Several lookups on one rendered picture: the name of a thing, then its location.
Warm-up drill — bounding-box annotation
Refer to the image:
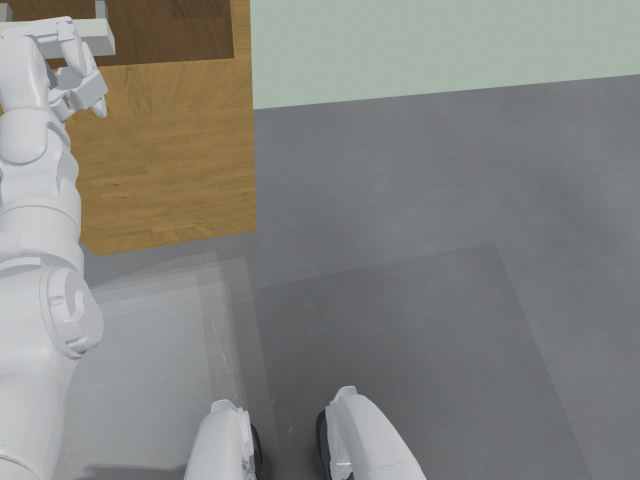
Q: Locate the handle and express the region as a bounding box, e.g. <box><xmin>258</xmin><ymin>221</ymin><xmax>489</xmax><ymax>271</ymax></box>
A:
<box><xmin>0</xmin><ymin>0</ymin><xmax>115</xmax><ymax>59</ymax></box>

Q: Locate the robot thigh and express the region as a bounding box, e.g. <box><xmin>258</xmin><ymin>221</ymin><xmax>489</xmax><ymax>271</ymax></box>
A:
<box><xmin>183</xmin><ymin>407</ymin><xmax>254</xmax><ymax>480</ymax></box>
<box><xmin>325</xmin><ymin>394</ymin><xmax>427</xmax><ymax>480</ymax></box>

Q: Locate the cabinet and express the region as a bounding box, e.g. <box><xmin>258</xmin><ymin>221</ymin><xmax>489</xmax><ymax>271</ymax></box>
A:
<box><xmin>0</xmin><ymin>0</ymin><xmax>257</xmax><ymax>256</ymax></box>

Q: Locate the right robot thigh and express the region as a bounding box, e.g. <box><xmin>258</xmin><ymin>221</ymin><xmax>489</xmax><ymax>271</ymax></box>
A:
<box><xmin>325</xmin><ymin>394</ymin><xmax>427</xmax><ymax>480</ymax></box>

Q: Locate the left robot thigh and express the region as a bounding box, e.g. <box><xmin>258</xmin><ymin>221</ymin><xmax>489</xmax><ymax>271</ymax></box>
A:
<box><xmin>183</xmin><ymin>407</ymin><xmax>254</xmax><ymax>480</ymax></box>

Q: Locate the left robot hand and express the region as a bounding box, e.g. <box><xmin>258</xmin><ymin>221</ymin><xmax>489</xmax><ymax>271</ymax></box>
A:
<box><xmin>0</xmin><ymin>16</ymin><xmax>108</xmax><ymax>128</ymax></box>

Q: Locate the robot left upper arm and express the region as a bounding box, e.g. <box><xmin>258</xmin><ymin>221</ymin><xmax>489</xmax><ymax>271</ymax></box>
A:
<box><xmin>0</xmin><ymin>266</ymin><xmax>103</xmax><ymax>480</ymax></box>

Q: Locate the drawer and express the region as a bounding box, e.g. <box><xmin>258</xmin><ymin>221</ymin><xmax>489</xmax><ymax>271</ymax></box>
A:
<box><xmin>0</xmin><ymin>0</ymin><xmax>234</xmax><ymax>69</ymax></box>

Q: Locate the left robot forearm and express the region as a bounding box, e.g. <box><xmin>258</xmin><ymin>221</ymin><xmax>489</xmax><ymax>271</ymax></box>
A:
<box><xmin>0</xmin><ymin>109</ymin><xmax>84</xmax><ymax>278</ymax></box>

